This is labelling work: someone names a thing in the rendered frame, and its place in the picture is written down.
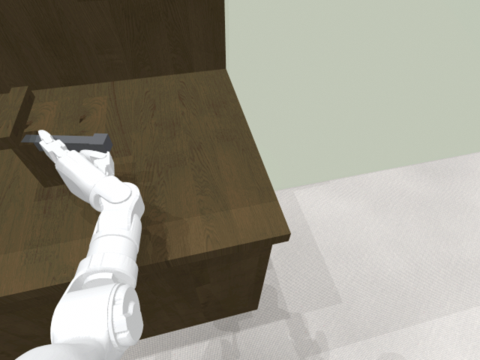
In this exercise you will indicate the left robot forearm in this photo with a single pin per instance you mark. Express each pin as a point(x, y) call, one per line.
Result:
point(115, 242)

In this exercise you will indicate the left robot hand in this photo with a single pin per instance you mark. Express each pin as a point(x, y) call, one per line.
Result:
point(80, 171)

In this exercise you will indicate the counter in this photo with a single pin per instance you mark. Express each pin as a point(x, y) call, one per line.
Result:
point(152, 75)

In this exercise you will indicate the tap lever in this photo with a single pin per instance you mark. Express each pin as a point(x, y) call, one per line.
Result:
point(100, 142)

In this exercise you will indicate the left robot upper arm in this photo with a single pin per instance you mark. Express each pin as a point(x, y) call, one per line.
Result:
point(98, 323)

